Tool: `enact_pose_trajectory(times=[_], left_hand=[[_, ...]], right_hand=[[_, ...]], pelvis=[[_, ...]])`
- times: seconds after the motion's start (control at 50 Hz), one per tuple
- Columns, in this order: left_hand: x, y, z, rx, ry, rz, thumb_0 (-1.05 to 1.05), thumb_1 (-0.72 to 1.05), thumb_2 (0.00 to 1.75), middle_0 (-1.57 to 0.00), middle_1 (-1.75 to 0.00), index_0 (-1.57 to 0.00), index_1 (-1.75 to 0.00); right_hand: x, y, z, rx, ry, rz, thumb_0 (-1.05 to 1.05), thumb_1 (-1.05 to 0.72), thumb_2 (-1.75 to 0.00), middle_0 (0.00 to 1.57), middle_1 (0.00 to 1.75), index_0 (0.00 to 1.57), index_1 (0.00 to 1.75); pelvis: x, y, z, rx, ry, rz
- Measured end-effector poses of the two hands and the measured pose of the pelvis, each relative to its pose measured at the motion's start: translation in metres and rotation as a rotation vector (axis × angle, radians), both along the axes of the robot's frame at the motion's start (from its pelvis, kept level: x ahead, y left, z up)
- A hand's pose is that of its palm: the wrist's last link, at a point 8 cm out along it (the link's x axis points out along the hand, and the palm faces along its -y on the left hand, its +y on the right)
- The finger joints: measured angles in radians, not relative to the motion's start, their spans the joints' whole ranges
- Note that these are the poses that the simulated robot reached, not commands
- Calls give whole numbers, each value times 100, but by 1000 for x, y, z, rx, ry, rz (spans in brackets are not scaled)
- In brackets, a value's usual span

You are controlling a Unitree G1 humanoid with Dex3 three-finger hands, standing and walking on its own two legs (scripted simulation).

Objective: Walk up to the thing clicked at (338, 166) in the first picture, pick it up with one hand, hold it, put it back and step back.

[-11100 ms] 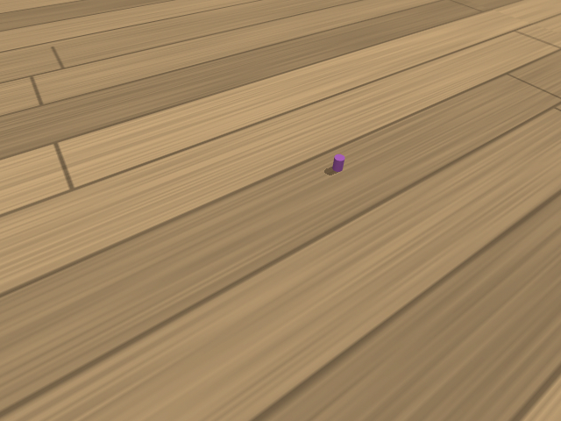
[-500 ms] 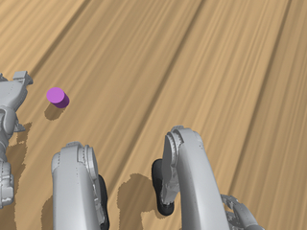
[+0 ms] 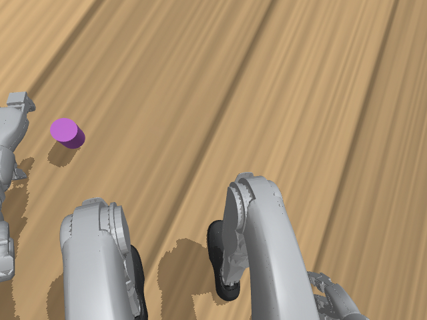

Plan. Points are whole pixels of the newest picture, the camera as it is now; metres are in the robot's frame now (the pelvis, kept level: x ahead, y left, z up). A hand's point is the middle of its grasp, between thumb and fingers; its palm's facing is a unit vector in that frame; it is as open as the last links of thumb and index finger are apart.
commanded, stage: rise first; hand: left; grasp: from above
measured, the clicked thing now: (68, 134) +0.49 +0.24 -0.31
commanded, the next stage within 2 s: approach in 1.84 s
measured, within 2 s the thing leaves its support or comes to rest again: neither
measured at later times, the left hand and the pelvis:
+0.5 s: hand (19, 143) +0.44 +0.29 -0.19, palm faces -0.47 -0.05 -0.88, open 13.9 cm; pelvis +0.00 +0.00 -0.01, yaw -1 degrees
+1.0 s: hand (23, 140) +0.45 +0.29 -0.19, palm faces -0.46 -0.04 -0.89, open 13.2 cm; pelvis +0.00 +0.00 -0.02, yaw -1 degrees
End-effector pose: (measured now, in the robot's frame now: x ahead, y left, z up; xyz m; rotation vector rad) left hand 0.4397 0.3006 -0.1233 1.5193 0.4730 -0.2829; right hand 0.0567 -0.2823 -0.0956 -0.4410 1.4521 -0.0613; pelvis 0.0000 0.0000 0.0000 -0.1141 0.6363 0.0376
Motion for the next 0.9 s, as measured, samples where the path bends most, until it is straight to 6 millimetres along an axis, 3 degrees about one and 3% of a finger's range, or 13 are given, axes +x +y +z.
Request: enact_pose_trajectory(times=[0.46,0.9], left_hand=[[8,-5,-10,-7,3,0,0,-52,101,-12,-101,-11,-102],[16,-14,-15,-1,-2,-2,0,-42,93,-22,-91,-21,-93]], right_hand=[[-14,-3,-7,8,27,1,0,-91,-91,20,30,20,30],[-27,3,-11,17,19,-13,0,-91,-90,20,30,20,30]], pelvis=[[-2,-2,-11,-4,-18,-6],[-5,-1,-19,-12,-33,-10]])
